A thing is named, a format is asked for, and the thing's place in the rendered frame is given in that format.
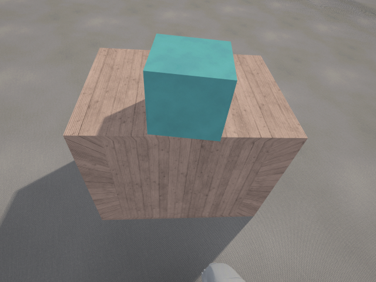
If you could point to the carton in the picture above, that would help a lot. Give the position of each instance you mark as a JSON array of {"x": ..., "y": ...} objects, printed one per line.
[{"x": 189, "y": 85}]

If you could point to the right robot thigh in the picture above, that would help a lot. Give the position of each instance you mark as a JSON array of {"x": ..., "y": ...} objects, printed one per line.
[{"x": 220, "y": 272}]

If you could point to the pedestal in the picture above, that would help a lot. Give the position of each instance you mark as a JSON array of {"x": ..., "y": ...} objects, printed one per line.
[{"x": 133, "y": 175}]

